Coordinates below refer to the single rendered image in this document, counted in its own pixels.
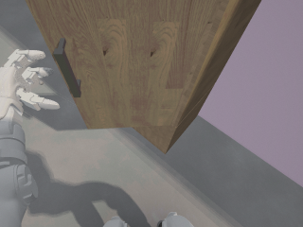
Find handle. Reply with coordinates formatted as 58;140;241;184
53;38;81;97

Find robot shin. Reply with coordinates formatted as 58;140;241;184
111;216;121;220
167;212;177;218

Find robot left hand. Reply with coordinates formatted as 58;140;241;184
0;49;60;111

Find robot right shin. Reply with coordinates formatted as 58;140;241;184
167;212;177;218

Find cupboard door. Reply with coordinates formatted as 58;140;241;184
25;0;216;130

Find robot left shin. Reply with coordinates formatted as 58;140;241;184
111;216;121;220

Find robot left forearm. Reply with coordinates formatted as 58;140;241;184
0;97;27;169

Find left robot upper arm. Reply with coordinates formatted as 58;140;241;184
0;164;38;227

